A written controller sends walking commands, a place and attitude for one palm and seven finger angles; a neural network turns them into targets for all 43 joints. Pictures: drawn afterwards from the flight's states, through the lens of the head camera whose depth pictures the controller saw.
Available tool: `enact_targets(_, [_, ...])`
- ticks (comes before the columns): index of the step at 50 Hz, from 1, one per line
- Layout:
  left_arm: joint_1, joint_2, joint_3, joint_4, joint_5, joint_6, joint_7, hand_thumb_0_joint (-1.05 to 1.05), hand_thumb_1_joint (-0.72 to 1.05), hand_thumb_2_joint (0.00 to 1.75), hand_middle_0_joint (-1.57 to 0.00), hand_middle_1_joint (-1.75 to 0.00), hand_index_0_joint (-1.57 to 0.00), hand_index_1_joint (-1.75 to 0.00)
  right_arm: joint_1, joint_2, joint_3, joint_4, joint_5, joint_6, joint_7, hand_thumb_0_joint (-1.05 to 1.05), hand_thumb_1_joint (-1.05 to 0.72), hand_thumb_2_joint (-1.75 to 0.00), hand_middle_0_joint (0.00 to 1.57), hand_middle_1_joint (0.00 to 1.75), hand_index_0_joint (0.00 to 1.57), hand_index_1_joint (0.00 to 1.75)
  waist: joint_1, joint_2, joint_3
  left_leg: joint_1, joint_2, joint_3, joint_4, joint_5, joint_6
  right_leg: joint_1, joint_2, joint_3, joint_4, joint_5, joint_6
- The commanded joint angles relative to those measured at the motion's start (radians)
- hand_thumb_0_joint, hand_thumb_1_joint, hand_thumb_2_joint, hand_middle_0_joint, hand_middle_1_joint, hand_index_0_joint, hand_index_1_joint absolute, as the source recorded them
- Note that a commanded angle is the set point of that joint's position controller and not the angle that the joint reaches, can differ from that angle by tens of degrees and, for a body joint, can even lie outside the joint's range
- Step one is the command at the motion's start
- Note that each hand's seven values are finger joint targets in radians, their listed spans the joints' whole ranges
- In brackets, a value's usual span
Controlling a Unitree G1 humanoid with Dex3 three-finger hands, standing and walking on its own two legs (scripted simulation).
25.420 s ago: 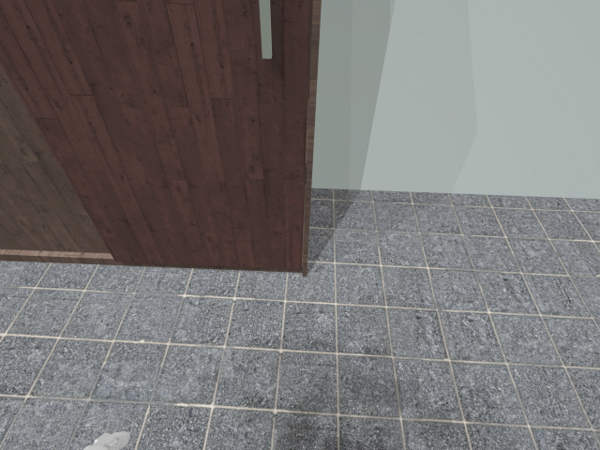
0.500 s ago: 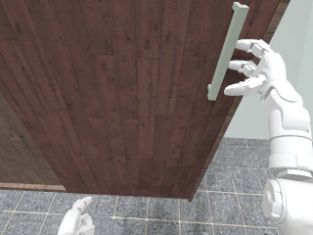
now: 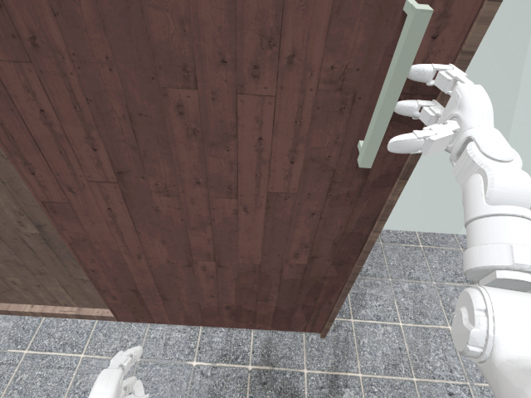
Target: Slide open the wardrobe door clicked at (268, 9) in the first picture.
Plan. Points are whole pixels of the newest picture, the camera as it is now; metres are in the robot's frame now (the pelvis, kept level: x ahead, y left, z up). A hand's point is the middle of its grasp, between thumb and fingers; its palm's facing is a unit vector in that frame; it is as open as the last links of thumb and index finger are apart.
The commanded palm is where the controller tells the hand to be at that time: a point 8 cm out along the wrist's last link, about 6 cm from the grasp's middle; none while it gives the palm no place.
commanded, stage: slide the fingers in behind the handle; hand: right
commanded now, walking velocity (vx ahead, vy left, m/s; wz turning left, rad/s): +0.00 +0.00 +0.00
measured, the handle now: (384, 93) +0.49 -0.13 +0.25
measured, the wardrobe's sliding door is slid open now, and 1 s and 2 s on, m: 0.00 0.00 0.00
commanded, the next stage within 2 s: move the hooked fingers beside the handle in 0.90 s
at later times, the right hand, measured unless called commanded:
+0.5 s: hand (389, 119) +0.44 -0.13 +0.24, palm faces -0.05 +1.00 -0.03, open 14.0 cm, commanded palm +0.41 -0.18 +0.24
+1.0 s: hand (390, 118) +0.42 -0.12 +0.25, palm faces +0.00 +1.00 -0.03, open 14.4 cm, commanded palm +0.39 -0.17 +0.24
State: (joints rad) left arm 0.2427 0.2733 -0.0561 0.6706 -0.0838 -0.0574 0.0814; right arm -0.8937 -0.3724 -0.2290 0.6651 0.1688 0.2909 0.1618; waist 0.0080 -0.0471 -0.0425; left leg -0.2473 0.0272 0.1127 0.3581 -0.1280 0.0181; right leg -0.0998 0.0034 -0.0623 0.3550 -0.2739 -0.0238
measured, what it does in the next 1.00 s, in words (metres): stands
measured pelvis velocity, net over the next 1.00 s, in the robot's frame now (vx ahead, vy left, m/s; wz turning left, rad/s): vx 0.00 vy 0.01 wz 0.01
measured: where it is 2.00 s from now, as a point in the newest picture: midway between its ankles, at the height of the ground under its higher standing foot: outside the picture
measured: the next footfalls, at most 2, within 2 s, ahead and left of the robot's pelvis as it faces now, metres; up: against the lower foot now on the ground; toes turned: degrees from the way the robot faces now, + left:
none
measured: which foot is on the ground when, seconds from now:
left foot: down 0.00-1.00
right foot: down 0.00-1.00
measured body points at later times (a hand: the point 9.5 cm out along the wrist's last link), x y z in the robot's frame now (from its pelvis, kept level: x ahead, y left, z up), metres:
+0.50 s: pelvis -0.01 +0.00 +0.00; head -0.01 +0.02 +0.45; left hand +0.12 +0.24 -0.11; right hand +0.43 -0.18 +0.24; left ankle +0.04 +0.11 -0.74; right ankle -0.05 -0.10 -0.74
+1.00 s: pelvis +0.00 +0.01 +0.00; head -0.02 +0.03 +0.45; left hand +0.17 +0.24 -0.10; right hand +0.42 -0.18 +0.25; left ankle +0.04 +0.11 -0.74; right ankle -0.05 -0.10 -0.74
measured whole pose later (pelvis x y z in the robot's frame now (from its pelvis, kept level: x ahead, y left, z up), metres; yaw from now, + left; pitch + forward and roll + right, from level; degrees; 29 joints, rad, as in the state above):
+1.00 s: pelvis +0.00 +0.01 +0.00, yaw +0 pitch +0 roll +0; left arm 0.20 0.26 -0.06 0.64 -0.08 -0.02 0.06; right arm -0.80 -0.26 -0.19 0.47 0.16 0.35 0.07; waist -0.01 -0.06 -0.05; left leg -0.22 0.02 0.11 0.36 -0.13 0.03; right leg -0.07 0.00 -0.07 0.34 -0.27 -0.02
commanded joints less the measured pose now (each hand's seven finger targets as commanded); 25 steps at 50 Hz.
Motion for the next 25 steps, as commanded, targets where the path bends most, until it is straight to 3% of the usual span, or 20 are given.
enact_targets(1, [-0.061,0.117,0.038,-0.131,0.0,-0.05,0.009,0.0,0.9,0.9,-0.2,-0.3,-0.2,-0.3,-0.545,-0.17,-0.034,-0.143,0.023,-0.072,0.001,0.0,0.5,-0.3,0.3,1.2,0.3,1.2,0.027,0.065,-0.264,0.195,-0.005,-0.077,0.004,0.215,0.025,-0.045,-0.005,0.063,-0.037,0.27,-0.004])
enact_targets(5, [-0.039,0.119,0.039,-0.119,0.001,-0.053,0.009,0.0,0.9,0.9,-0.2,-0.3,-0.2,-0.3,-0.627,-0.141,0.014,-0.107,0.001,-0.1,-0.009,0.0,0.5,-0.3,0.3,1.2,0.3,1.2,0.051,0.037,-0.241,0.155,-0.003,-0.075,0.0,0.178,0.025,-0.044,-0.007,0.069,-0.038,0.248,-0.005])
enact_targets(7, [-0.03,0.114,0.039,-0.116,0.002,-0.058,0.006,0.0,0.9,0.9,-0.2,-0.3,-0.2,-0.3,-0.636,-0.123,0.025,-0.095,-0.007,-0.109,-0.014,0.0,0.5,-0.3,0.3,1.2,0.3,1.2,0.047,0.005,-0.252,0.145,-0.003,-0.075,0.005,0.164,0.029,-0.035,-0.007,0.073,-0.037,0.246,-0.001])
enact_targets(8, [-0.027,0.114,0.04,-0.117,0.003,-0.061,0.005,0.0,0.9,0.9,-0.2,-0.3,-0.2,-0.3,-0.631,-0.121,0.021,-0.099,-0.003,-0.114,-0.014,0.0,0.5,-0.3,0.3,1.2,0.3,1.2,0.047,0.036,-0.268,0.153,-0.004,-0.073,0.007,0.167,0.028,-0.032,-0.007,0.075,-0.034,0.248,-0.003])
enact_targets(9, [-0.03,0.117,0.043,-0.118,0.004,-0.06,0.005,0.0,0.9,0.9,-0.2,-0.3,-0.2,-0.3,-0.612,-0.133,0.016,-0.099,-0.007,-0.12,-0.013,0.0,0.5,-0.3,0.3,1.2,0.3,1.2,0.041,0.014,-0.282,0.156,-0.003,-0.075,0.006,0.164,0.029,-0.021,-0.009,0.074,-0.034,0.254,-0.002])
enact_targets(11, [-0.033,0.11,0.039,-0.125,0.003,-0.067,0.002,0.0,0.9,0.9,-0.2,-0.3,-0.2,-0.3,-0.612,-0.097,0.035,-0.121,0.002,-0.129,-0.007,0.0,0.5,-0.3,0.3,1.2,0.3,1.2,0.037,0.014,-0.296,0.164,-0.004,-0.074,0.014,0.173,0.032,-0.017,-0.008,0.078,-0.035,0.262,0.0])
enact_targets(12, [-0.033,0.112,0.038,-0.12,0.002,-0.067,0.002,0.0,0.9,0.9,-0.2,-0.3,-0.2,-0.3,-0.614,-0.095,0.038,-0.116,0.006,-0.13,-0.003,0.0,0.5,-0.3,0.3,1.2,0.3,1.2,0.042,0.036,-0.288,0.164,-0.005,-0.072,0.011,0.17,0.031,-0.023,-0.008,0.078,-0.036,0.252,0.0])
enact_targets(14, [-0.038,0.119,0.042,-0.126,0.003,-0.067,0.003,0.0,0.9,0.9,-0.2,-0.3,-0.2,-0.3,-0.573,-0.116,0.016,-0.112,0.013,-0.134,0.002,0.0,0.5,-0.3,0.3,1.2,0.3,1.2,0.03,0.081,-0.284,0.175,-0.007,-0.071,0.008,0.156,0.03,-0.03,-0.011,0.08,-0.043,0.242,-0.004])
enact_targets(17, [-0.049,0.112,0.035,-0.13,0.002,-0.071,0.001,0.0,0.9,0.9,-0.2,-0.3,-0.2,-0.3,-0.587,-0.141,-0.018,-0.152,0.023,-0.137,-0.005,0.0,0.5,-0.3,0.3,1.2,0.3,1.2,0.02,0.08,-0.293,0.193,-0.006,-0.074,0.01,0.16,0.029,-0.04,-0.01,0.077,-0.046,0.237,-0.004])
enact_targets(19, [-0.064,0.109,0.037,-0.141,0.0,-0.071,-0.002,0.0,0.9,0.9,-0.2,-0.3,-0.2,-0.3,-0.561,-0.1,0.015,-0.186,0.02,-0.136,-0.008,0.0,0.5,-0.3,0.3,1.2,0.3,1.2,0.016,0.059,-0.285,0.188,-0.005,-0.074,0.012,0.165,0.03,-0.026,-0.012,0.075,-0.046,0.252,-0.004])
enact_targets(21, [-0.069,0.101,0.033,-0.146,0.002,-0.076,-0.006,0.0,0.9,0.9,-0.2,-0.3,-0.2,-0.3,-0.554,-0.105,0.002,-0.228,0.015,-0.134,-0.025,0.0,0.5,-0.3,0.3,1.2,0.3,1.2,0.004,0.018,-0.293,0.193,-0.005,-0.075,0.015,0.169,0.033,-0.023,-0.009,0.076,-0.046,0.26,0.0])
enact_targets(24, [-0.078,0.104,0.035,-0.149,0.008,-0.063,-0.009,0.0,0.9,0.9,-0.2,-0.3,-0.2,-0.3,-0.519,-0.158,-0.05,-0.255,0.004,-0.124,-0.057,0.0,0.5,-0.3,0.3,1.2,0.3,1.2,-0.012,0.049,-0.295,0.224,-0.006,-0.074,0.013,0.181,0.032,-0.035,-0.012,0.073,-0.053,0.278,0.003])
enact_targets(25, [-0.084,0.1,0.033,-0.156,0.009,-0.062,-0.01,0.0,0.9,0.9,-0.2,-0.3,-0.2,-0.3,-0.528,-0.144,-0.046,-0.291,0.006,-0.121,-0.064,0.0,0.5,-0.3,0.3,1.2,0.3,1.2,-0.011,0.052,-0.316,0.246,-0.005,-0.077,0.02,0.208,0.03,-0.033,-0.01,0.069,-0.053,0.294,0.0])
